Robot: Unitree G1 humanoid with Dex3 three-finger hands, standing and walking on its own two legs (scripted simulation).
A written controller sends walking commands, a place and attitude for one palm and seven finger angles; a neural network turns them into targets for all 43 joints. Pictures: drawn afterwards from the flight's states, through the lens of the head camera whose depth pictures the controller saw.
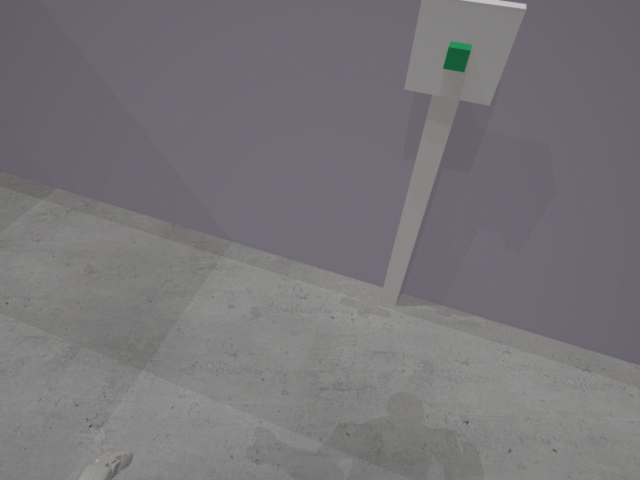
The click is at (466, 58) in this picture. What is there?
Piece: button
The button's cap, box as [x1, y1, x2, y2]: [443, 41, 471, 71]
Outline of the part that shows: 451,41 443,68 463,71 471,45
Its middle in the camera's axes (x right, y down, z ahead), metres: +0.26 -0.35 +0.74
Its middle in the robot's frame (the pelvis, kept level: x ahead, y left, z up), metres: +0.82 -0.22 +0.17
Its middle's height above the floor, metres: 0.94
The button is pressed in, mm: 0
